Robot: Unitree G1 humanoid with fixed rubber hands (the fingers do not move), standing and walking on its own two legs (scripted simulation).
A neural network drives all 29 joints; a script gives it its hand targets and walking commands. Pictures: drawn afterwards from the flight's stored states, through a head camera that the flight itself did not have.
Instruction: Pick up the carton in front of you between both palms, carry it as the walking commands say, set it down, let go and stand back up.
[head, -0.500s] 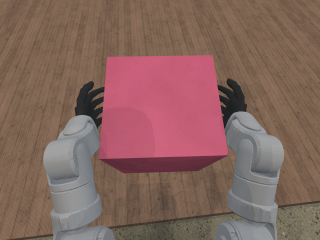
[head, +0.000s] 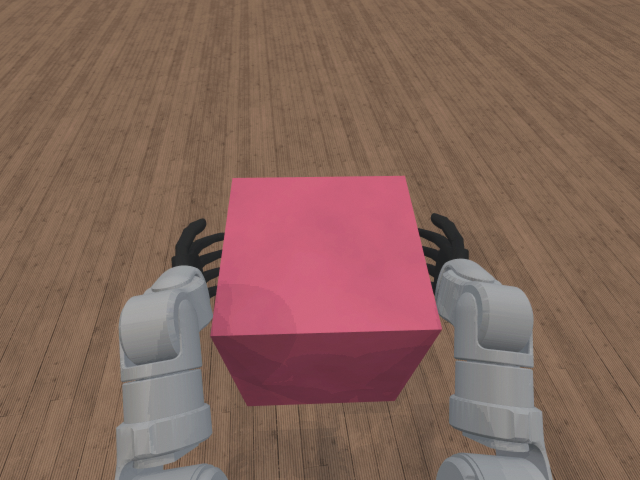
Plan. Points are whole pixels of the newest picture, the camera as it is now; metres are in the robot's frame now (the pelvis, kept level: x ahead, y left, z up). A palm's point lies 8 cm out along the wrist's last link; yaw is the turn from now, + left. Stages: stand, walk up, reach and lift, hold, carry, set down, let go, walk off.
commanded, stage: carry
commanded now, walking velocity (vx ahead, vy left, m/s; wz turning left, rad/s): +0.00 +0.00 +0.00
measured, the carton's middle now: (320, 299) +0.35 -0.01 +0.04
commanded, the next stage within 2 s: none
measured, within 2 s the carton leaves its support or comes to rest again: neither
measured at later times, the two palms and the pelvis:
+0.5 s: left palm (198, 282) +0.33 +0.13 +0.11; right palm (457, 267) +0.34 -0.17 +0.11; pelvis +0.01 -0.02 +0.00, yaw +1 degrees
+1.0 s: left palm (178, 305) +0.30 +0.15 +0.12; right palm (453, 289) +0.30 -0.15 +0.12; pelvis -0.03 -0.01 +0.00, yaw +1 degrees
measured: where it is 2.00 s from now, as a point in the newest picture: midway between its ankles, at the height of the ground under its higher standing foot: outside the picture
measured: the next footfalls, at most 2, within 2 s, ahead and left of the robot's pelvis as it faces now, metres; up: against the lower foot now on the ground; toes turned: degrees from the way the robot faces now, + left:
none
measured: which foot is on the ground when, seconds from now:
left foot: down 0.00-1.00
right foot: down 0.00-1.00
